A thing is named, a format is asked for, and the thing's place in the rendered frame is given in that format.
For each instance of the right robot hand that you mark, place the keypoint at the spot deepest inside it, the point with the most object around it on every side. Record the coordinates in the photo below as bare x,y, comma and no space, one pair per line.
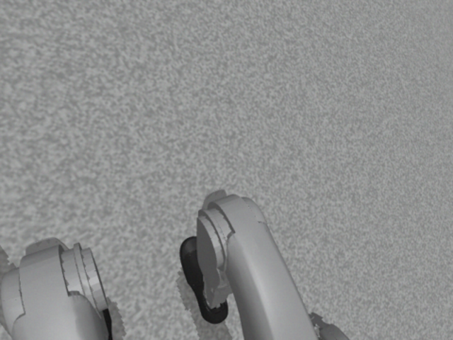
326,331

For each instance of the right robot foot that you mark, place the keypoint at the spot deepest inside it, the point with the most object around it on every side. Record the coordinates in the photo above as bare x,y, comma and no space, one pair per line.
194,277

